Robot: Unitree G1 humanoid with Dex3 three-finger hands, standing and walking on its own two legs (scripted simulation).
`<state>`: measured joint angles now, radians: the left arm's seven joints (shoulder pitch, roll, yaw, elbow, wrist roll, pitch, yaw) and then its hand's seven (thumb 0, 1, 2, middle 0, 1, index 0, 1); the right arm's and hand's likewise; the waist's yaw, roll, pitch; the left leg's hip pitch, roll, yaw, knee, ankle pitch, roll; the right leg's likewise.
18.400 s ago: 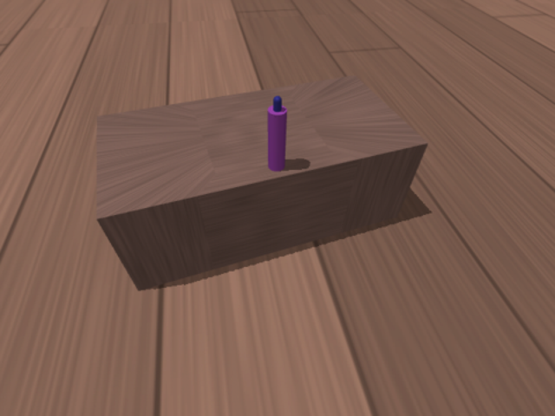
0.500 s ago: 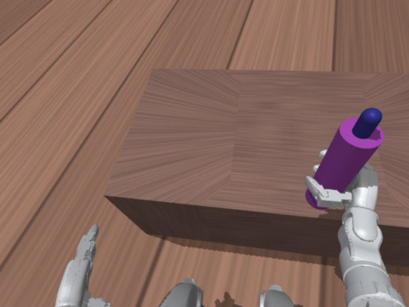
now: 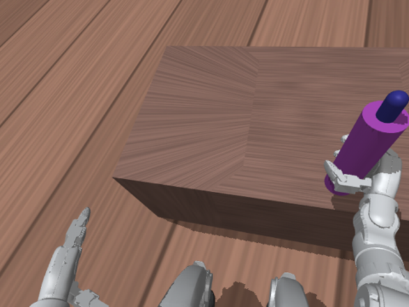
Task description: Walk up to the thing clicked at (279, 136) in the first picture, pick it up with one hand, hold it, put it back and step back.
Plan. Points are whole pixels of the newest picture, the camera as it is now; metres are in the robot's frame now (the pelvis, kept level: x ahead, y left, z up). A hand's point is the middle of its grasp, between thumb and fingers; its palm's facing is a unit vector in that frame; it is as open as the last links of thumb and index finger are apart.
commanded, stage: crouch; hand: right
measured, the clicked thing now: (362, 149) +0.44 -0.21 +0.03
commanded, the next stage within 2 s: lower in 0.04 s
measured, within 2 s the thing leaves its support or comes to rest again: neither
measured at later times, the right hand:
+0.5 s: hand (340, 171) +0.45 -0.20 -0.08, palm faces +0.24 +0.97 +0.00, open 8.3 cm
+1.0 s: hand (336, 177) +0.45 -0.20 -0.12, palm faces +0.23 +0.97 +0.00, open 8.3 cm
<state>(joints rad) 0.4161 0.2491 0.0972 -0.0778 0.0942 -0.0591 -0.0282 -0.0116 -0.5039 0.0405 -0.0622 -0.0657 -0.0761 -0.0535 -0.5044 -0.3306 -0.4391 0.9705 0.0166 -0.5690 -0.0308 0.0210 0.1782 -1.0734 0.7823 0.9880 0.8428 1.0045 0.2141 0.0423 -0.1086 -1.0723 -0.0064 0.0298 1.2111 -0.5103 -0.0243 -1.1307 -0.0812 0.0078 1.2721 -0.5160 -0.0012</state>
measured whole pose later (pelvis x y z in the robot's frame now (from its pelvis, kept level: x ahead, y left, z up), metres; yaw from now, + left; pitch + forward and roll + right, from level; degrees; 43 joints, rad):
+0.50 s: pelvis +0.00 +0.01 -0.03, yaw +1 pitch +26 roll +5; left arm 0.43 0.27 0.10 -0.22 0.10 -0.07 -0.05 -0.01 -0.52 0.04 -0.06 -0.06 -0.07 -0.05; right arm -0.55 -0.41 -0.53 1.07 0.00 -0.62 0.02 0.02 0.17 -1.07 0.78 0.99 0.84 1.01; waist 0.27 0.04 -0.14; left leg -1.24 -0.02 0.06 1.34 -0.56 -0.01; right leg -1.31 -0.09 0.04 1.42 -0.56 0.01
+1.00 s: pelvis -0.01 +0.01 -0.06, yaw +2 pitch +28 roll +6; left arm 0.45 0.30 0.11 -0.31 0.10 -0.08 -0.06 -0.01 -0.53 0.05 -0.06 -0.05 -0.07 -0.05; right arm -0.56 -0.45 -0.57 1.07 -0.01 -0.63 0.03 0.02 0.17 -1.07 0.78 0.99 0.84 1.01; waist 0.31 0.04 -0.15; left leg -1.36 -0.03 0.07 1.45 -0.58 -0.01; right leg -1.44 -0.10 0.07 1.54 -0.59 0.01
